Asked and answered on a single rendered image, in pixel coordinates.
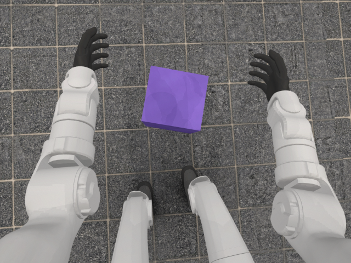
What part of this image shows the carton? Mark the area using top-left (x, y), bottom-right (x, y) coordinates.
top-left (141, 66), bottom-right (209, 134)

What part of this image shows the right robot forearm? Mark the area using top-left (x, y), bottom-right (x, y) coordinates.
top-left (267, 90), bottom-right (346, 234)

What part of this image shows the robot left shin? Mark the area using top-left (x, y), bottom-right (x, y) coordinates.
top-left (122, 191), bottom-right (147, 212)

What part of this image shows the left robot foot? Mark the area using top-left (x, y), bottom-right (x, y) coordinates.
top-left (137, 181), bottom-right (154, 227)

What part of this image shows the robot left upper arm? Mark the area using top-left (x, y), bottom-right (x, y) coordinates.
top-left (0, 166), bottom-right (100, 263)

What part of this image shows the left robot hand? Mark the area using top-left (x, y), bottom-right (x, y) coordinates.
top-left (73, 27), bottom-right (109, 71)

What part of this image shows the robot right upper arm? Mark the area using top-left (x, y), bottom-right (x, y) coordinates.
top-left (270, 188), bottom-right (351, 263)

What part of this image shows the left robot forearm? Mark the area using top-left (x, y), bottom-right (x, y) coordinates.
top-left (25, 66), bottom-right (99, 215)

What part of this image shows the right robot hand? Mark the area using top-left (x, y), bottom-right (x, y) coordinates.
top-left (247, 50), bottom-right (290, 101)

